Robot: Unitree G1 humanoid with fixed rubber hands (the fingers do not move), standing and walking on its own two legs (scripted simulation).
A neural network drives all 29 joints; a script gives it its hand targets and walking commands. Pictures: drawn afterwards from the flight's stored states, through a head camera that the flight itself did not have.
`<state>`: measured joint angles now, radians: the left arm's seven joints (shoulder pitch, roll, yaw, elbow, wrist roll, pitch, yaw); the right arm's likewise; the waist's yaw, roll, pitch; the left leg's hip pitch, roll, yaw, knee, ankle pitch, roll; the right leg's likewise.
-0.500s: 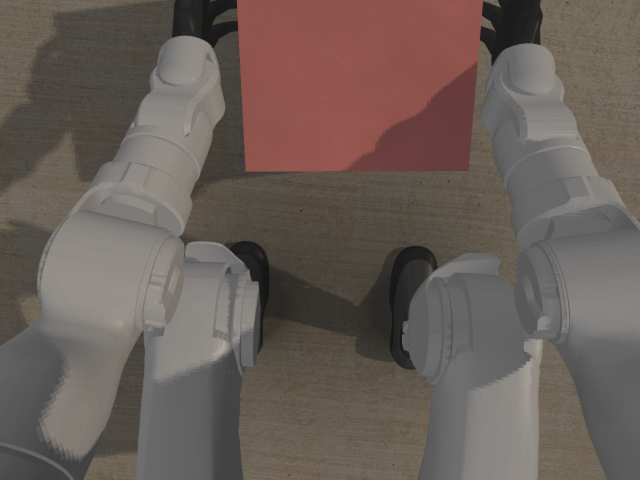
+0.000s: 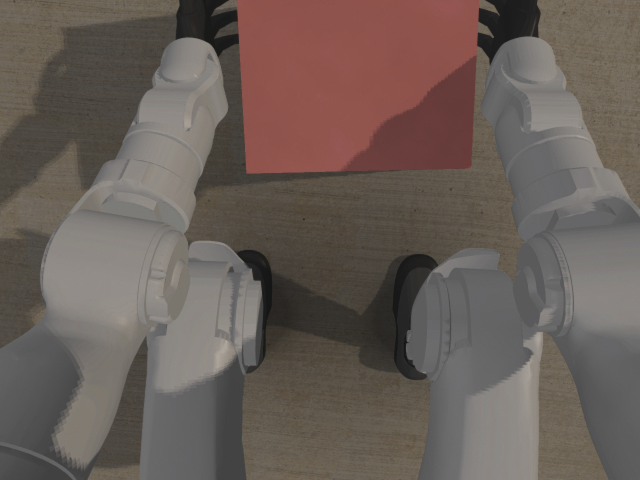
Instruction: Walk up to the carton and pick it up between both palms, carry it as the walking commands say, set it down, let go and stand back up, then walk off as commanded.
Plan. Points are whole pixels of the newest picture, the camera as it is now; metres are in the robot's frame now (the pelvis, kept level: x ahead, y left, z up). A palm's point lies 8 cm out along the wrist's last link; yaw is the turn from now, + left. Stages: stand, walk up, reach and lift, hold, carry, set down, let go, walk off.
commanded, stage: reach and lift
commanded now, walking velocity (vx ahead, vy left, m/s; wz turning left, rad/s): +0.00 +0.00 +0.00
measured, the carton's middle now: (351, 68) +0.51 -0.02 -0.25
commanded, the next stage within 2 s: none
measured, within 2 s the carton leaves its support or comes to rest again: leaves its support in 0.08 s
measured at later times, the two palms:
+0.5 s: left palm (176, 31) +0.51 +0.14 -0.11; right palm (537, 21) +0.52 -0.17 -0.12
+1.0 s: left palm (162, 34) +0.50 +0.13 -0.08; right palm (560, 19) +0.51 -0.17 -0.08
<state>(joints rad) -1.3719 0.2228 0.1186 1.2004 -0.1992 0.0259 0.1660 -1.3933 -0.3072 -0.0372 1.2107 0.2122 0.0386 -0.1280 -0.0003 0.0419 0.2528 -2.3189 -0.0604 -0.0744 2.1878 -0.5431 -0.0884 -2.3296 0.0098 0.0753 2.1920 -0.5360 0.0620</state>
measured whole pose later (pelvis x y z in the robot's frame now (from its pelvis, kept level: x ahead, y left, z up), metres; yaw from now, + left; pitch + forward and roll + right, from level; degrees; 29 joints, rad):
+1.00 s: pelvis -0.02 +0.00 +0.05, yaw -1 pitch +24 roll +2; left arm -1.23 0.14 0.32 0.62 -0.04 0.32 0.20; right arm -1.32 -0.19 -0.26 0.71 0.01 0.31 -0.13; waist -0.02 0.00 0.52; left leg -1.94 -0.07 -0.08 2.08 -0.55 -0.11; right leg -1.97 0.06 0.10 2.09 -0.53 0.07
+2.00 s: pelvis -0.05 +0.00 +0.15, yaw -2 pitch +16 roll +1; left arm -1.15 0.08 0.36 0.53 0.05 0.43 0.19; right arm -1.25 -0.12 -0.31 0.63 -0.09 0.42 -0.12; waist 0.01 0.01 0.52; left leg -1.56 -0.05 -0.09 1.74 -0.47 -0.09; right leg -1.58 0.05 0.09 1.75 -0.45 0.06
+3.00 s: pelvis -0.04 +0.00 +0.27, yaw -2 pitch +6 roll +1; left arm -0.91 -0.01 0.34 0.39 0.10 0.49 0.22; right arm -1.02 -0.03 -0.30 0.49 -0.12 0.47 -0.11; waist 0.01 -0.01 0.52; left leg -1.05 -0.03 -0.08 1.32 -0.39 -0.07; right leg -1.07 0.04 0.10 1.33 -0.37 0.04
